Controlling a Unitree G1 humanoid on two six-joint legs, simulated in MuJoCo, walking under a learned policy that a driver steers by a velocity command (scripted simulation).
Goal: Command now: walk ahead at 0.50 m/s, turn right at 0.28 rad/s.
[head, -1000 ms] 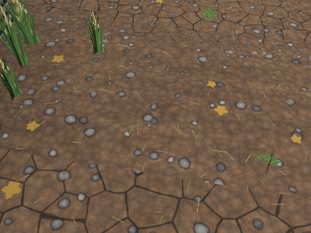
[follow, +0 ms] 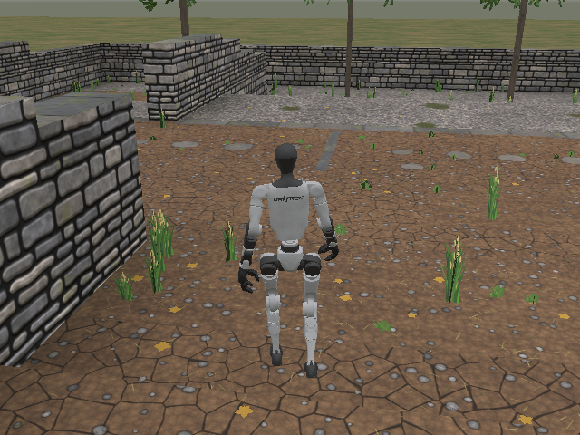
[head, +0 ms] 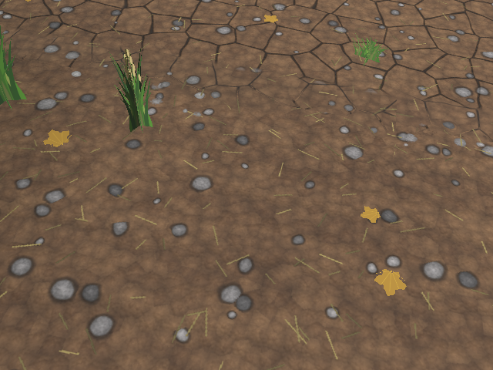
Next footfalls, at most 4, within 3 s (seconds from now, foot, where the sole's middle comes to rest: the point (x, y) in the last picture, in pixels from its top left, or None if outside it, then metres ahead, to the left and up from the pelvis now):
0.46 right None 0.35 -0.13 -0.77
0.98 left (284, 338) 0.57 -0.07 -0.77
1.28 right None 0.40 -0.23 -0.77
2.50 right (379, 251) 0.87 -0.37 -0.77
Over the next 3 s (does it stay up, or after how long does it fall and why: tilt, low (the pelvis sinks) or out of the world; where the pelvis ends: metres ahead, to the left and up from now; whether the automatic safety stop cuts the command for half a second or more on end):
stays up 0.99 -0.34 0.00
